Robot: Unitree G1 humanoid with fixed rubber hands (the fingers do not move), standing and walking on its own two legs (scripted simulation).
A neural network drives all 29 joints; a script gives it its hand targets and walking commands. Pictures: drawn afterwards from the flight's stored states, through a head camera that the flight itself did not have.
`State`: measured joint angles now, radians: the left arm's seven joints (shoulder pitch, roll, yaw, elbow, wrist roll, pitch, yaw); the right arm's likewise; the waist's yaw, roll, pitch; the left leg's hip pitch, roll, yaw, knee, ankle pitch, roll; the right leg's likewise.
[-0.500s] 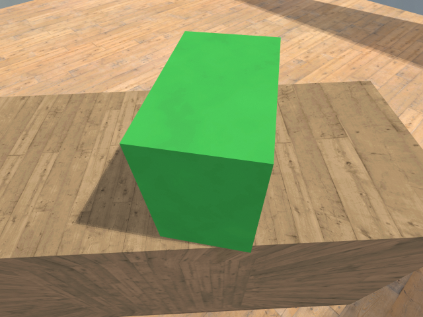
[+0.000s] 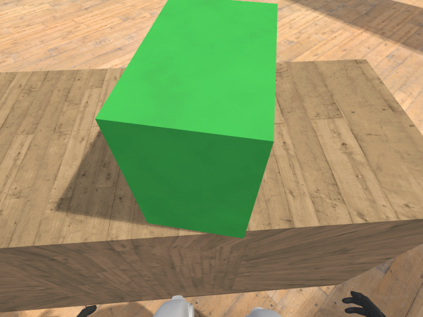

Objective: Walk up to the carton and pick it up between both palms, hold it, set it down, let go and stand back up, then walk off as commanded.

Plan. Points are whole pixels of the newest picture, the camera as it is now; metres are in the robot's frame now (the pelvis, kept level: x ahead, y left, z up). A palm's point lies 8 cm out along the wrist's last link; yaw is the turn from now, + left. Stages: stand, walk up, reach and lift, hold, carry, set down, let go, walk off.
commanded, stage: reach and lift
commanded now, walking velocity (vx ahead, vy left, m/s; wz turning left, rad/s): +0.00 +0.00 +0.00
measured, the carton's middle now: (208, 120) +0.45 +0.03 +0.13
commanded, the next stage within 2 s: none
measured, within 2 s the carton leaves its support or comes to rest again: neither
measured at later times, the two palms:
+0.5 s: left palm (65, 289) +0.19 +0.28 -0.04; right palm (387, 302) +0.17 -0.27 -0.02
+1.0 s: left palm (58, 292) +0.18 +0.27 +0.00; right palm (370, 297) +0.17 -0.22 +0.03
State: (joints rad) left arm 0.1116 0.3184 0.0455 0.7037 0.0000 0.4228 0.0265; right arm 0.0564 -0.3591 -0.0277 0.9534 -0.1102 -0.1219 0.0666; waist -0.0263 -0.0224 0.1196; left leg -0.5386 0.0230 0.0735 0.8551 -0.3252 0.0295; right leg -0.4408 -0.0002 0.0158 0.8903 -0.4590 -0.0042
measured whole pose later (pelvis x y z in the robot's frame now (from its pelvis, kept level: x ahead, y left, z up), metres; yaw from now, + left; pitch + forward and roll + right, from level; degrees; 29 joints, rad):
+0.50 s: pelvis +0.02 +0.00 +0.04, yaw +0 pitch -6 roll -1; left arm 0.12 0.32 0.11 0.48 0.00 0.41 -0.01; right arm 0.15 -0.30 -0.03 0.71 0.03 -0.05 0.00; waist -0.01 -0.04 0.13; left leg -0.19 0.02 0.07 0.52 -0.22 0.02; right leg -0.07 0.01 0.02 0.49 -0.30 0.01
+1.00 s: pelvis +0.02 +0.01 +0.05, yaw +0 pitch -6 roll -1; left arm 0.30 0.32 0.08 0.15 -0.06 0.31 -0.05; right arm 0.42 -0.14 -0.03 0.13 0.09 0.09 -0.12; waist 0.03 -0.05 0.13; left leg -0.15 0.02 0.07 0.42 -0.16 0.03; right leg -0.01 0.01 0.02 0.35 -0.23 0.01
